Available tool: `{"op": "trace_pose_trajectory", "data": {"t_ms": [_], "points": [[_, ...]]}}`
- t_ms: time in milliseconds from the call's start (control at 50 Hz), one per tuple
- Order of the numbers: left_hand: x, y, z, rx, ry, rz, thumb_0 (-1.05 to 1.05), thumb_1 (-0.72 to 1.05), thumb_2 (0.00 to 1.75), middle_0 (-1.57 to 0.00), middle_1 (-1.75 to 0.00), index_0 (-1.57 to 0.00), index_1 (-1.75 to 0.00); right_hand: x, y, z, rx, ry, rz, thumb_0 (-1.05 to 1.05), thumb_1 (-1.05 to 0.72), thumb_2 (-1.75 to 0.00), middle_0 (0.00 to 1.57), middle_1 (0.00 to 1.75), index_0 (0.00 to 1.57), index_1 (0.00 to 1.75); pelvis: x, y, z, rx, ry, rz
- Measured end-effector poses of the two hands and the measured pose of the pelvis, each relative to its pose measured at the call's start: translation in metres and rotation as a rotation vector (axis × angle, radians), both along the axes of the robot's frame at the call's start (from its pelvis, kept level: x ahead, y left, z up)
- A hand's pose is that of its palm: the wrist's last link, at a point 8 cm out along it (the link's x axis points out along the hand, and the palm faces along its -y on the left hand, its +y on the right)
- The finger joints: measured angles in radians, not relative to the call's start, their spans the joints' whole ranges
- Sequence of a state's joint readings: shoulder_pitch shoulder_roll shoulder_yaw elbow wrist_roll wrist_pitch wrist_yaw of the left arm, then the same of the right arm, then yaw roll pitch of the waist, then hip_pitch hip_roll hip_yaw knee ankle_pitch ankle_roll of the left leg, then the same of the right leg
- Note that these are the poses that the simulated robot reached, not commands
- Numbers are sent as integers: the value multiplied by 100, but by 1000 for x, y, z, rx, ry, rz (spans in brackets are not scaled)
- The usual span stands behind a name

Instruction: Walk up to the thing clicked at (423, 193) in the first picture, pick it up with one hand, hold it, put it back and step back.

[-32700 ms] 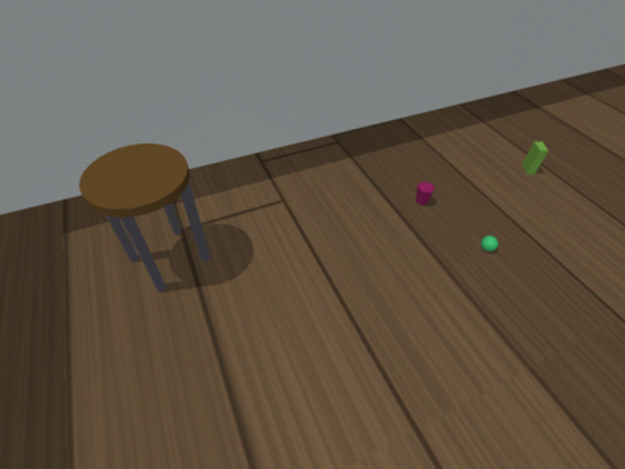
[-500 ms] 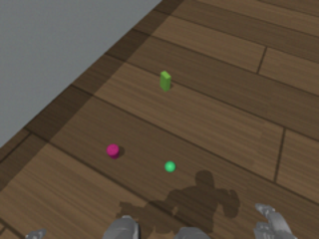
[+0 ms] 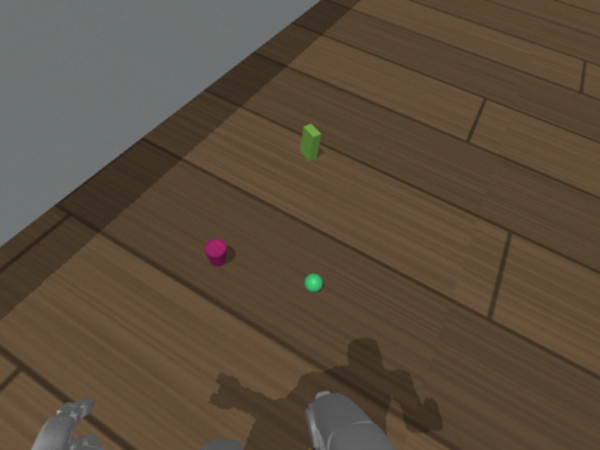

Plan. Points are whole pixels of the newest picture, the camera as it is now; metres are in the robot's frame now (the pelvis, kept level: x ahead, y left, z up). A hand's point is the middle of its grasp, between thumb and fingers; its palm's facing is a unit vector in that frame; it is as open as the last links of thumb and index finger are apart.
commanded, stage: step back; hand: left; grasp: from above
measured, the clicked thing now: (216, 254) +0.78 +0.20 -0.72
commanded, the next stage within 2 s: stand in 1.76 s
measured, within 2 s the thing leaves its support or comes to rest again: neither
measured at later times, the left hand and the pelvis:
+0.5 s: hand out of the picture -0.08 +0.23 -0.13, palm faces -0.04 -0.91 -0.41, open 7.4 cm; pelvis -0.17 -0.04 +0.00, yaw -3 degrees
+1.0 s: hand out of the picture -0.21 +0.21 -0.16, palm faces +0.02 -0.94 -0.35, open 7.3 cm; pelvis -0.25 -0.06 -0.01, yaw +0 degrees
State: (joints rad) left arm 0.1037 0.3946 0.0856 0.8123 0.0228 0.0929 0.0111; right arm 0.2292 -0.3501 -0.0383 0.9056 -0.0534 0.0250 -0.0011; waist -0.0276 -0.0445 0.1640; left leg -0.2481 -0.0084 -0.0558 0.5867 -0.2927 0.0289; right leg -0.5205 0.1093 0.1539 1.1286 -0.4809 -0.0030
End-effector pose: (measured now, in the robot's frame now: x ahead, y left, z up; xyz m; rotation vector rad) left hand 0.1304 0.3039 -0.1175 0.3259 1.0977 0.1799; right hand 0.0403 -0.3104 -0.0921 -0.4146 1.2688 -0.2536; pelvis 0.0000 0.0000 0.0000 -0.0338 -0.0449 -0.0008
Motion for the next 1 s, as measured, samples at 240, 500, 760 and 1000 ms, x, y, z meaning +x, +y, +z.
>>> {"op": "trace_pose_trajectory", "data": {"t_ms": [240, 500, 760, 1000], "points": [[-116, -7, -14, 43, 133, -36, 0, 90, 90, -20, -30, -21, -30, -23, -23, -1, -15, -189, 34, 1, -90, -90, 21, 30, 21, 30, -87, -16, -11, 25, 17, -93], [-212, -37, 23, 74, 65, 2, 0, 90, 90, -21, -30, -21, -30, -140, -48, -21, 45, -112, -3, 1, -91, -90, 21, 30, 21, 30, -172, -39, -2, 71, 23, -55], [-276, -33, -2, -20, 12, 55, 0, 90, 90, -20, -30, -21, -30, -230, -27, -11, 24, -34, 49, 1, -90, -90, 21, 30, 21, 30, -235, -36, -5, 36, -10, 34], [-347, -53, -3, 8, 103, 74, 0, 90, 90, -20, -30, -21, -30, -201, -51, -12, 53, -161, 68, 1, -90, -90, 21, 30, 21, 30, -253, -55, -6, -10, -4, 0]]}}
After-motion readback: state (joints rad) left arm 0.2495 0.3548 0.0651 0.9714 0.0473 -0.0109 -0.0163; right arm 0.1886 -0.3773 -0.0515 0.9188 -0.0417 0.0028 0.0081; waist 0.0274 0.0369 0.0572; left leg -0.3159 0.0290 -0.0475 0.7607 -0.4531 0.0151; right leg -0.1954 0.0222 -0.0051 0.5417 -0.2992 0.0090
